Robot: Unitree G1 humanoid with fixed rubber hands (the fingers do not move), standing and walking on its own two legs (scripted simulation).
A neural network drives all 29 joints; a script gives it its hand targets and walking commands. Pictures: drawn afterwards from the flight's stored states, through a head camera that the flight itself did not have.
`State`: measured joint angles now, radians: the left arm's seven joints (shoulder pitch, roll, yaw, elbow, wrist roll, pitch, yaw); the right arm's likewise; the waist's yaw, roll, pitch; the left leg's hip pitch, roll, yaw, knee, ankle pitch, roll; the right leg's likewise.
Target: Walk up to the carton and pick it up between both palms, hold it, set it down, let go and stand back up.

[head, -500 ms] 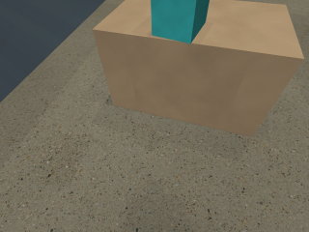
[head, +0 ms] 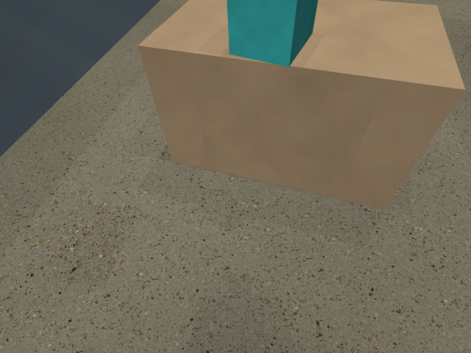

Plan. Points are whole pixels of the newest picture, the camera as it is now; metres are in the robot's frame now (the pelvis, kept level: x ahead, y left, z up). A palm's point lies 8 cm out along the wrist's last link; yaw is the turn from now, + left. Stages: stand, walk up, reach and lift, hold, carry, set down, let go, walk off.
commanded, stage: stand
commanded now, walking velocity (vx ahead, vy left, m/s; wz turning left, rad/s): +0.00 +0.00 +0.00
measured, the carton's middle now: (275, 6) +1.22 -0.15 +0.07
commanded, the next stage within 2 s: none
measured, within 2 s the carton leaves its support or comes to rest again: neither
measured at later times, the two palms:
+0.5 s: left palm out of the picture -0.04 +0.18 -0.15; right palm out of the picture -0.03 -0.20 -0.15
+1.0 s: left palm out of the picture -0.01 +0.19 -0.15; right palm out of the picture -0.02 -0.20 -0.16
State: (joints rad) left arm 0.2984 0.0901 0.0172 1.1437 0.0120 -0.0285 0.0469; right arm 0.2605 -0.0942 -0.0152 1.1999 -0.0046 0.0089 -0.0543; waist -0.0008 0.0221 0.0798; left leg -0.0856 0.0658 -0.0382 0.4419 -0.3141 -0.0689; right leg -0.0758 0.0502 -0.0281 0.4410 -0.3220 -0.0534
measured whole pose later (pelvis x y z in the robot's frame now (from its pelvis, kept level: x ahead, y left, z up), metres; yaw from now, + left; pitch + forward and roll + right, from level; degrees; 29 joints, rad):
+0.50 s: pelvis +0.00 -0.01 +0.00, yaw +0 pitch -2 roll +0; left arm 0.33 0.07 0.01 1.14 0.01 -0.03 0.05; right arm 0.26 -0.09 -0.01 1.20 0.00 0.01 -0.05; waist 0.01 0.02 0.09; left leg -0.08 0.09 -0.04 0.43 -0.32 -0.09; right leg -0.07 0.07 -0.03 0.43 -0.32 -0.07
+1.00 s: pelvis +0.01 -0.01 +0.00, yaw +0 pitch -2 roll -1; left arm 0.30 0.09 0.01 1.14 0.01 -0.03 0.05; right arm 0.27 -0.09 -0.01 1.21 0.00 0.01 -0.06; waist 0.00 0.03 0.06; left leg -0.08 0.09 -0.04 0.45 -0.34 -0.09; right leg -0.06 0.07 -0.04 0.44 -0.34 -0.07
